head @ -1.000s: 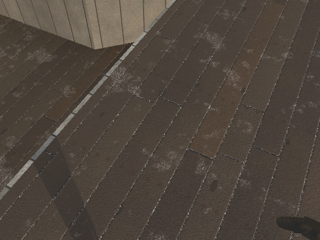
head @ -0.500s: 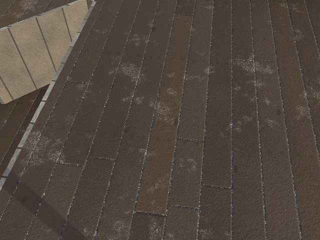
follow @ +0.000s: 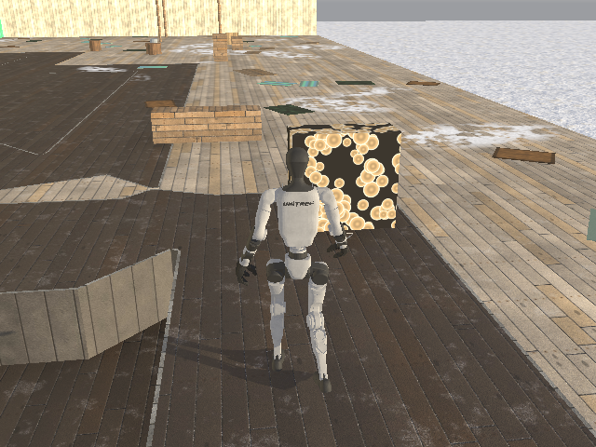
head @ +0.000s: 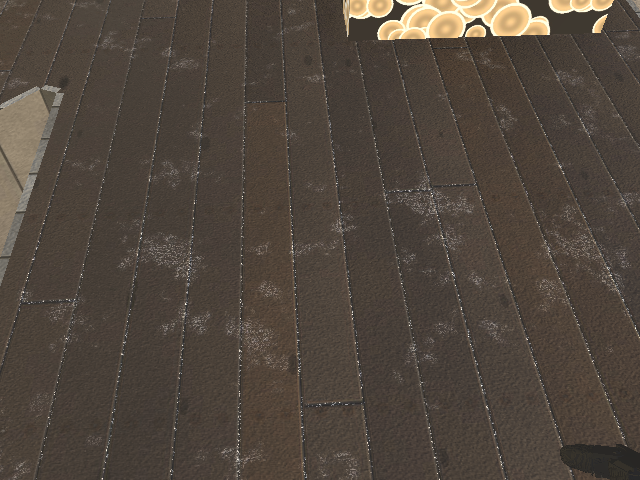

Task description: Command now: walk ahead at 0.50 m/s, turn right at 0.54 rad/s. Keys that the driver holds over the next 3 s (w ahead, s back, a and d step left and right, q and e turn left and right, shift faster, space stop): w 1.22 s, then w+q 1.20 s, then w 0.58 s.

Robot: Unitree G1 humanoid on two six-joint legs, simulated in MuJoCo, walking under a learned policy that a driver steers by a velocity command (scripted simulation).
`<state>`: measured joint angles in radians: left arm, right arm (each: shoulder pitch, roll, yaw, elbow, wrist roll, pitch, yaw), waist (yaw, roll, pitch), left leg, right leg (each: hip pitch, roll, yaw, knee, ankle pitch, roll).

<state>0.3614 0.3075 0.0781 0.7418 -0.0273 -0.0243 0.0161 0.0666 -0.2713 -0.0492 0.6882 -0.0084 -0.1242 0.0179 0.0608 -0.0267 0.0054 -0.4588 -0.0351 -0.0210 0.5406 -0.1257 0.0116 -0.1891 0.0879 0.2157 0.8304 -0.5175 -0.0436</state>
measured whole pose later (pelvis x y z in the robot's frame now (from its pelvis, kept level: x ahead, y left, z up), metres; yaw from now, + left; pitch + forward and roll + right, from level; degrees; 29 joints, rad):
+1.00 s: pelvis +0.54 -0.04 +0.00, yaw -6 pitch +2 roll -1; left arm 0.40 0.30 0.06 0.88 -0.01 -0.04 0.01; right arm 0.03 -0.27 -0.03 0.76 0.00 -0.09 0.05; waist 0.07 0.00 0.02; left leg -0.49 0.01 0.03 0.54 -0.08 0.06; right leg -0.02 -0.01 -0.01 0.55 -0.46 0.00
